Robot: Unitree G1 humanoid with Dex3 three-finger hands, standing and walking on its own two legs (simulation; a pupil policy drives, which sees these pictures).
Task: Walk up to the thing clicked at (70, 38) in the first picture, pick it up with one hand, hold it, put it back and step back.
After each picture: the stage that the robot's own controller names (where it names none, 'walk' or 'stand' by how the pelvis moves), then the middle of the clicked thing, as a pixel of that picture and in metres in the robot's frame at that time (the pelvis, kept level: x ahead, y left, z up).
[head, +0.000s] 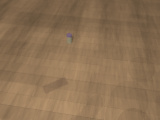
stand; (69, 38) +1.58 +0.17 -0.72
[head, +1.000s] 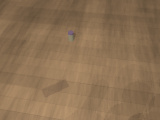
walk; (70, 36) +1.45 +0.24 -0.71
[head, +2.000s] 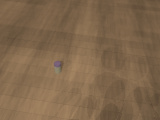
walk; (57, 67) +1.01 +0.25 -0.69
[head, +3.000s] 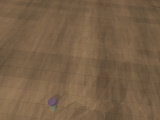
walk; (52, 104) +0.64 +0.21 -0.71
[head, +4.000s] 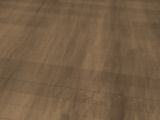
stand; out of the picture +0.44 +0.17 -0.69
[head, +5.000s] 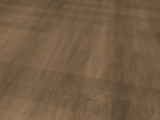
stand; out of the picture +0.40 +0.16 -0.71
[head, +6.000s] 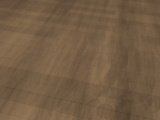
stand; out of the picture +0.37 +0.15 -0.72
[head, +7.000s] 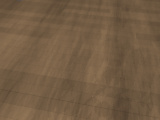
stand; out of the picture +0.36 +0.17 -0.73
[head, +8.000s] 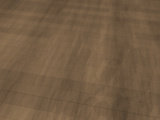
stand; out of the picture +0.36 +0.17 -0.73
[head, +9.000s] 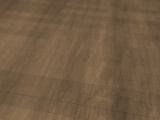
stand; out of the picture +0.35 +0.17 -0.73
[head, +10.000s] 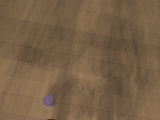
go down; (49, 102) +0.40 +0.17 -0.53
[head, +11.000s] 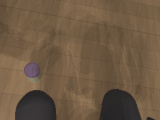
go down; (33, 73) +0.44 +0.21 -0.32
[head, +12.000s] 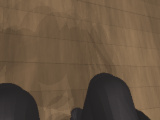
close in; out of the picture +0.42 +0.24 -0.23
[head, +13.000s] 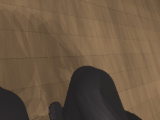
close; out of the picture +0.42 +0.26 -0.22
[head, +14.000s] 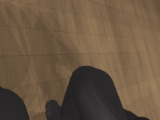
lift; out of the picture +0.40 +0.26 -0.23
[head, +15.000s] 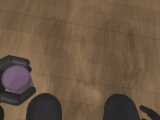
lift; (20, 83) +0.33 +0.21 -0.04
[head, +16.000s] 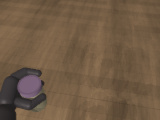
hold; (33, 94) +0.32 +0.17 +0.04
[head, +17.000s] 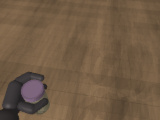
hold; (36, 97) +0.32 +0.17 +0.01
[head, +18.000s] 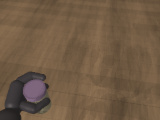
crouch; (38, 97) +0.32 +0.16 +0.02
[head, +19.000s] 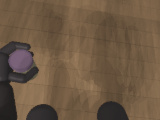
crouch; (25, 66) +0.42 +0.19 -0.07
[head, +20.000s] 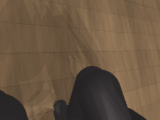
lower; out of the picture +0.42 +0.27 -0.23
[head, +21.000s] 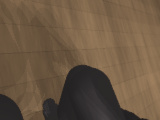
lower; out of the picture +0.43 +0.28 -0.23
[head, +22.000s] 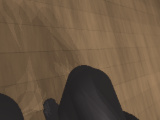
lower; out of the picture +0.43 +0.28 -0.23
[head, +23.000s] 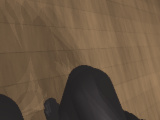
lower; out of the picture +0.44 +0.29 -0.23
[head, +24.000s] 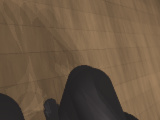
loosen; out of the picture +0.43 +0.27 -0.23
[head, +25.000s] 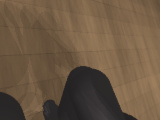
withdraw; out of the picture +0.43 +0.25 -0.24
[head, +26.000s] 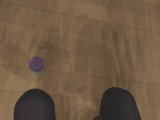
walk; (37, 67) +0.46 +0.19 -0.32
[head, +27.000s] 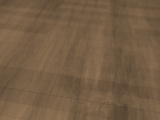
stand; out of the picture +0.38 +0.12 -0.66
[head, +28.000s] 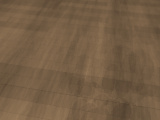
stand; out of the picture +0.40 +0.14 -0.66
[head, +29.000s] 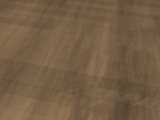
stand; out of the picture +0.40 +0.13 -0.68
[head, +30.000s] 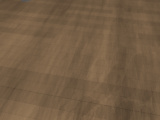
walk; out of the picture +0.41 +0.14 -0.72
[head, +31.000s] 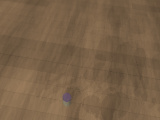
walk; (67, 99) +0.57 +0.10 -0.69
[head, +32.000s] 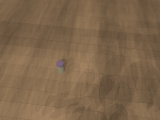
walk; (60, 67) +0.90 +0.21 -0.69
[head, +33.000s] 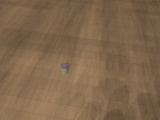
stand; (64, 68) +1.06 +0.18 -0.71
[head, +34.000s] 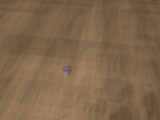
stand; (66, 72) +1.06 +0.19 -0.73
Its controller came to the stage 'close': yes
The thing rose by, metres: 0.72
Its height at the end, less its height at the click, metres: +0.00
